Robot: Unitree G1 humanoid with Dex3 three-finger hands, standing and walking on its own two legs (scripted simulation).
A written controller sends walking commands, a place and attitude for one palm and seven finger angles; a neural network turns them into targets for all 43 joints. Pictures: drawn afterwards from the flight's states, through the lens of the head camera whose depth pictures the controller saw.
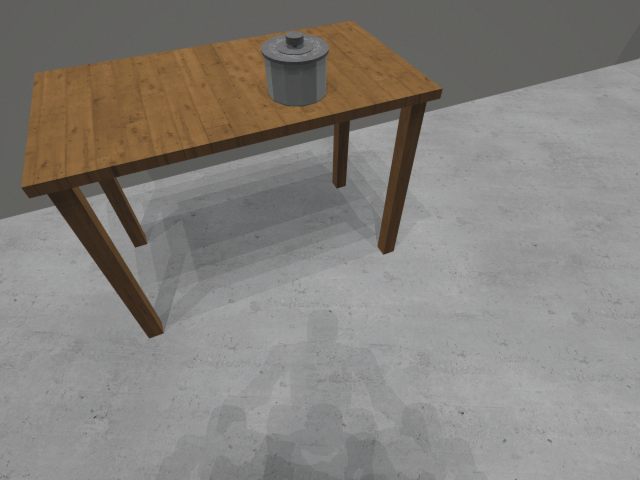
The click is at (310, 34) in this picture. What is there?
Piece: lid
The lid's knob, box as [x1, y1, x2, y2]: [285, 31, 303, 45]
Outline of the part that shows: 285,34 286,42 288,44 296,45 303,42 303,34 301,32 291,31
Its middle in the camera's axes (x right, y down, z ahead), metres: -0.07 -0.50 +0.96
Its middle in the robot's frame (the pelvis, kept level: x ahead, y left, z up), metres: +1.06 +0.12 +0.09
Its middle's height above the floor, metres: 0.87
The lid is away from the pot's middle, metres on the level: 0.00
